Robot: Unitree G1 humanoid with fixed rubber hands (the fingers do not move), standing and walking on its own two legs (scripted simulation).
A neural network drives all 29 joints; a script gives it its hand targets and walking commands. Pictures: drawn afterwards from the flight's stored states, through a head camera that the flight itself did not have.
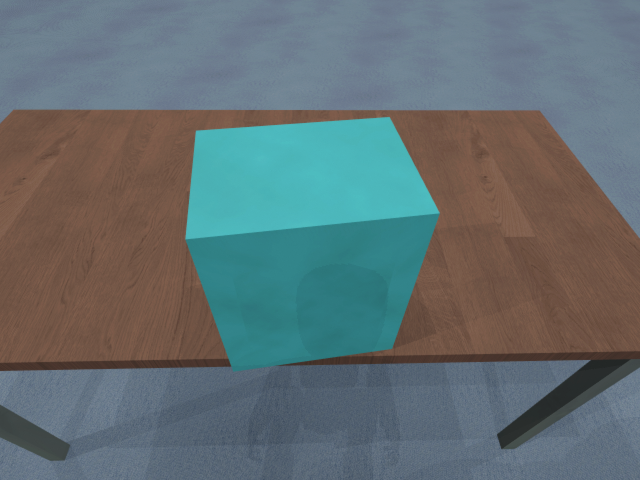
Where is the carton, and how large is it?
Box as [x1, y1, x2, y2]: [185, 117, 439, 371]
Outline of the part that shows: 389,117 196,131 185,239 233,371 387,349 392,347 439,213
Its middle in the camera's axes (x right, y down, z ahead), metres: -0.02 +0.02 +0.51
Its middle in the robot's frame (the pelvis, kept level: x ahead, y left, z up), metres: +0.38 +0.03 +0.08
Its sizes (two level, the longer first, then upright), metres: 0.235 0.172 0.285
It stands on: a table, 0.71 m high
